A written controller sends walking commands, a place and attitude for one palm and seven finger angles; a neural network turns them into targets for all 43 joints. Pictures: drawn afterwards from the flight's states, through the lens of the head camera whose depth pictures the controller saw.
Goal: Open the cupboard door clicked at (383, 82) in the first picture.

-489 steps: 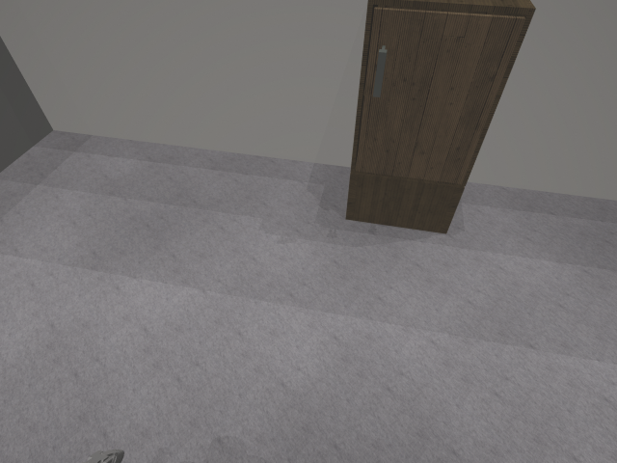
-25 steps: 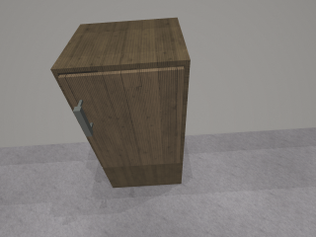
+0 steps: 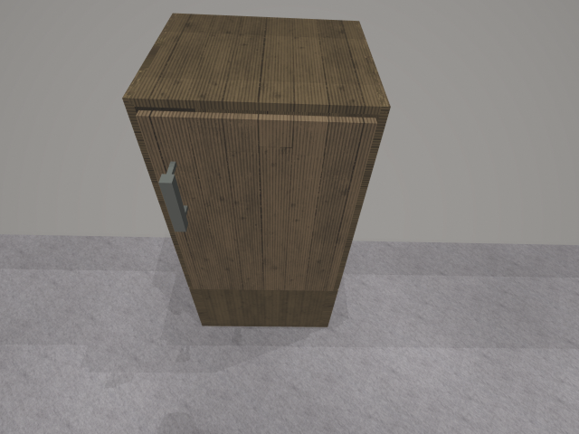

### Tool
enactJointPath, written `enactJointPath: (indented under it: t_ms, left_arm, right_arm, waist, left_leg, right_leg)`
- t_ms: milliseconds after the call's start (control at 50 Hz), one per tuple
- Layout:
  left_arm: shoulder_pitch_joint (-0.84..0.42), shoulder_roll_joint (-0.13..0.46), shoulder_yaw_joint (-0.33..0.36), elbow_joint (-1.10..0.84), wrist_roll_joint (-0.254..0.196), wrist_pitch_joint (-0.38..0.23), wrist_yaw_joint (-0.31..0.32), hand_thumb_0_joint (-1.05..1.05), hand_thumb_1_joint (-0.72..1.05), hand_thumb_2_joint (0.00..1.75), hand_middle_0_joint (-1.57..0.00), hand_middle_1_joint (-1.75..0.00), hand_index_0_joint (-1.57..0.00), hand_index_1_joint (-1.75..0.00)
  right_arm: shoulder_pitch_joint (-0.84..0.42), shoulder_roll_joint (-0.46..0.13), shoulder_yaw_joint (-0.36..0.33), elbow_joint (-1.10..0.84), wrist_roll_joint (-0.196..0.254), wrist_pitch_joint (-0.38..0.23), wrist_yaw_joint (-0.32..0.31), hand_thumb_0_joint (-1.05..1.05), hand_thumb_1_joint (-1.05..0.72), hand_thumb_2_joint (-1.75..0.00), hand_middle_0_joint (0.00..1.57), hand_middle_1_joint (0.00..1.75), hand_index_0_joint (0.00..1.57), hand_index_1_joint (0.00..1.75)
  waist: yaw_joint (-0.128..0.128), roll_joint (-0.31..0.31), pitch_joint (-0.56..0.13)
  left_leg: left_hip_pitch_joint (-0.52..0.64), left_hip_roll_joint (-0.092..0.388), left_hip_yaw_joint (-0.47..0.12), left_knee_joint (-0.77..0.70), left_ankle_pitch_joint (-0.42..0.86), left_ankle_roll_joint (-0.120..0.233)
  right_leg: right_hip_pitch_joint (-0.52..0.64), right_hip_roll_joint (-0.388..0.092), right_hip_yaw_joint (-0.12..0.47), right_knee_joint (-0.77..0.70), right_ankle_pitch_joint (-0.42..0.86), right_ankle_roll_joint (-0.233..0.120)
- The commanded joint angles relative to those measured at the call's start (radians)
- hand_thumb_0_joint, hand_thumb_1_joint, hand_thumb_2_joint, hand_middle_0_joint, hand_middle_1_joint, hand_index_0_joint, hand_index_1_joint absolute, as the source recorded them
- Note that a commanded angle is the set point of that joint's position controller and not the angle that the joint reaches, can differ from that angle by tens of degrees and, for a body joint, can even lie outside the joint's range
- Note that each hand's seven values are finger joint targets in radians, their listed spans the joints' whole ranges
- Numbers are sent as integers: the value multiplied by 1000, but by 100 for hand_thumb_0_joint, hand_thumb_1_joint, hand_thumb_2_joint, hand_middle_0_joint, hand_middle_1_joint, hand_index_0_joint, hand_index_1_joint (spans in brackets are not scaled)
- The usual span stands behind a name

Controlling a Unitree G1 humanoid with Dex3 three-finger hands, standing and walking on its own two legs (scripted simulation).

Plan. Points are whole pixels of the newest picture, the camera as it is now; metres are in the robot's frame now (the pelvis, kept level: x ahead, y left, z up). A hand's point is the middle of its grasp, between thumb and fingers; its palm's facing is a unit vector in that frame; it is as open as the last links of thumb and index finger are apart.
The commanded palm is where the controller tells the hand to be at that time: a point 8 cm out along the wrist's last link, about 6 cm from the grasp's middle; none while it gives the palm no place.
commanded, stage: come to a stop and stand still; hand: left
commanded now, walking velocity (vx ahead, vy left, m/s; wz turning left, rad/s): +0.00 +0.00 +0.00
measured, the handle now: (176, 197) +0.54 +0.28 -0.04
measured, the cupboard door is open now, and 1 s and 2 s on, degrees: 0 0 0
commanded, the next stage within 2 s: look again from close up in 0.36 s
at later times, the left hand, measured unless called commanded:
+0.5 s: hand out of the picture +0.01 +0.17 -0.18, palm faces +0.02 -0.98 -0.19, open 7.4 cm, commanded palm none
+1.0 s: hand out of the picture +0.01 +0.15 -0.17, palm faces +0.01 -0.97 -0.23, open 7.3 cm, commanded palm none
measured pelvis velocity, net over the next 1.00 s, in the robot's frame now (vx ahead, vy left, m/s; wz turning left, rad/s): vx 0.00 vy -0.02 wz -0.02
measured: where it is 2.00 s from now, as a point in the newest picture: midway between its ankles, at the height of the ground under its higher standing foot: outside the picture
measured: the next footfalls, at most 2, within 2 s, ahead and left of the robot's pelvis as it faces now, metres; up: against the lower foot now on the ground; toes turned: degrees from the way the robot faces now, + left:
none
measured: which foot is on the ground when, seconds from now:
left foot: down 0.00-1.00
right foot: down 0.00-1.00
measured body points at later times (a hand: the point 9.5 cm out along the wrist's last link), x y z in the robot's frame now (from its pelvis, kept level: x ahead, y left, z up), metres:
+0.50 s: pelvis +0.01 +0.01 +0.00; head +0.02 +0.01 +0.45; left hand +0.01 +0.23 -0.16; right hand -0.01 -0.20 -0.16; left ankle -0.05 +0.11 -0.74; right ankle +0.01 -0.14 -0.74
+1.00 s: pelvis +0.00 -0.02 +0.00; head +0.01 -0.05 +0.44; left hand +0.01 +0.20 -0.15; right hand -0.01 -0.24 -0.18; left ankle -0.05 +0.11 -0.74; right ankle +0.01 -0.14 -0.74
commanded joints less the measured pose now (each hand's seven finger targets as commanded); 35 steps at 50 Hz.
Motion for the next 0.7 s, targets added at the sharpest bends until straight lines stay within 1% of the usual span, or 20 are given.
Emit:
enactJointPath:
  t_ms: [0, 80, 100, 120, 180, 260, 320, 340, 380, 400, 420, 440, 460, 480, 500, 520, 540, 580, 600, 680]
  left_arm:
    - [32, 80, 2, -9, 1, -18, 9, 0, 90, 90, -20, -30, -20, -30]
    - [43, 69, -2, 4, 0, -20, 11, 0, 90, 90, -20, -30, -20, -30]
    - [47, 68, -2, 7, 1, -18, 11, 0, 90, 90, -20, -30, -20, -30]
    - [49, 62, -4, 10, 0, -18, 12, 0, 90, 90, -20, -30, -20, -30]
    - [54, 60, -4, 15, -1, -20, 13, 0, 90, 90, -20, -30, -20, -30]
    - [62, 55, -4, 16, -2, -22, 15, 0, 90, 90, -20, -30, -20, -30]
    - [63, 53, -4, 15, -2, -23, 16, 0, 90, 90, -20, -30, -20, -30]
    - [65, 51, -4, 16, -2, -24, 17, 0, 90, 90, -20, -30, -20, -30]
    - [73, 49, -5, 17, -2, -26, 17, 0, 90, 90, -20, -30, -20, -30]
    - [70, 49, -4, 16, -2, -25, 18, 0, 90, 90, -20, -30, -20, -30]
    - [73, 44, -5, 16, -2, -25, 18, 0, 90, 90, -20, -30, -20, -30]
    - [108, 86, -11, 30, 8, -57, 61, 0, 90, 90, -20, -30, -20, -30]
    - [125, 110, 1, -5, 6, -63, 51, 0, 90, 90, -20, -30, -20, -30]
    - [105, 87, -11, -8, 3, -58, 42, 0, 90, 90, -20, -30, -20, -30]
    - [90, 77, -14, -20, 4, -53, 33, 0, 90, 90, -20, -30, -20, -30]
    - [86, 70, -15, -27, 3, -48, 27, 0, 90, 90, -20, -30, -20, -30]
    - [84, 63, -15, -29, 3, -47, 23, 0, 90, 90, -20, -30, -20, -30]
    - [72, 59, -15, -33, 1, -42, 18, 0, 90, 90, -20, -30, -20, -30]
    - [66, 60, -15, -36, 1, -41, 15, 0, 90, 90, -20, -30, -20, -30]
    - [63, 68, -13, -38, -1, -39, 12, 0, 90, 90, -20, -30, -20, -30]
  right_arm:
    - [61, -106, -19, -16, 5, -20, -4, 0, -90, -90, 20, 30, 20, 30]
    - [69, -99, -14, -6, 4, -26, -6, 0, -90, -90, 20, 30, 20, 30]
    - [73, -98, -14, -6, 5, -26, -6, 0, -90, -90, 20, 30, 20, 30]
    - [76, -98, -14, -4, 4, -28, -8, 0, -90, -90, 20, 30, 20, 30]
    - [89, -92, -12, 1, 4, -29, -9, 0, -90, -90, 20, 30, 20, 30]
    - [108, -85, -13, 9, 4, -33, -11, 0, -90, -90, 20, 30, 20, 30]
    - [121, -79, -14, 15, 6, -32, -11, 0, -90, -90, 20, 30, 20, 30]
    - [126, -75, -14, 16, 5, -33, -12, 0, -90, -90, 20, 30, 20, 30]
    - [127, -71, -14, 20, 5, -34, -11, 0, -90, -90, 20, 30, 20, 30]
    - [134, -69, -14, 22, 7, -32, -11, 0, -90, -90, 20, 30, 20, 30]
    - [135, -67, -14, 24, 5, -33, -12, 0, -90, -90, 20, 30, 20, 30]
    - [60, -123, -13, -48, 16, -44, 4, 0, -90, -90, 20, 30, 20, 30]
    - [134, -86, -16, -66, -2, -44, 7, 0, -90, -90, 20, 30, 20, 30]
    - [141, -73, -9, -67, -2, -46, 8, 0, -90, -90, 20, 30, 20, 30]
    - [143, -69, -5, -76, -5, -44, 9, 0, -90, -90, 20, 30, 20, 30]
    - [152, -80, -3, -84, -5, -44, 9, 0, -90, -90, 20, 30, 20, 30]
    - [147, -81, -4, -86, -4, -43, 7, 0, -90, -90, 20, 30, 20, 30]
    - [152, -87, -2, -92, -2, -39, 4, 0, -90, -90, 20, 30, 20, 30]
    - [154, -86, -1, -92, -4, -38, 4, 0, -90, -90, 20, 30, 20, 30]
    - [144, -91, 2, -84, -2, -32, 6, 0, -90, -90, 20, 30, 20, 30]
  waist:
    - [-15, 40, 38]
    - [-14, 49, 46]
    - [-15, 36, 50]
    - [-15, 50, 51]
    - [-17, 55, 54]
    - [-17, 44, 35]
    - [-19, 34, 48]
    - [-19, 30, 42]
    - [-18, 18, 39]
    - [-20, 7, 53]
    - [-19, 17, 53]
    - [-12, 38, 43]
    - [-30, 104, -34]
    - [-28, 103, -21]
    - [-26, 121, -3]
    - [-29, 121, -16]
    - [-27, 95, -10]
    - [-33, 42, 35]
    - [-32, 37, 61]
    - [-33, -10, 93]
  left_leg:
    - [-62, 115, -68, -120, 294, 19]
    - [-63, 108, -66, -129, 300, 17]
    - [-57, 111, -67, -132, 304, 19]
    - [-52, 111, -66, -133, 321, 19]
    - [-53, 107, -60, -133, 316, 17]
    - [-31, 107, -52, -123, 370, 17]
    - [-35, 106, -50, -121, 368, 17]
    - [-34, 105, -51, -120, 375, 18]
    - [-30, 103, -47, -117, 351, 19]
    - [-38, 104, -46, -121, 337, 19]
    - [-38, 104, -47, -122, 338, 18]
    - [-109, 119, -25, 64, 599, -9]
    - [-111, 71, -33, 23, 365, -6]
    - [-124, 89, -49, -13, 308, 4]
    - [-131, 102, -46, -20, 311, 18]
    - [-122, 107, -58, -27, 327, 26]
    - [-107, 108, -57, -20, 340, 33]
    - [-118, 105, -57, -33, 293, 37]
    - [-126, 104, -59, -41, 285, 38]
    - [-131, 89, -50, -68, 165, 35]
  right_leg:
    - [49, -47, 45, -57, 163, -26]
    - [61, -53, 44, -65, 169, -23]
    - [57, -50, 41, -63, 165, -22]
    - [55, -52, 41, -63, 170, -21]
    - [61, -52, 43, -67, 177, -22]
    - [74, -53, 39, -57, 213, -24]
    - [72, -51, 39, -57, 213, -24]
    - [77, -52, 40, -57, 222, -25]
    - [75, -54, 43, -61, 225, -27]
    - [72, -51, 42, -61, 214, -27]
    - [68, -52, 44, -59, 215, -27]
    - [58, -88, 86, 12, 519, -43]
    - [114, -93, 74, 61, 407, -65]
    - [77, -70, 63, 58, 226, -71]
    - [59, -46, 47, 59, 141, -69]
    - [56, -33, 35, 66, 97, -66]
    - [44, -31, 33, 63, 103, -67]
    - [22, -30, 36, 54, 103, -67]
    - [11, -27, 39, 55, 96, -65]
    - [-1, -34, 60, 22, 96, -64]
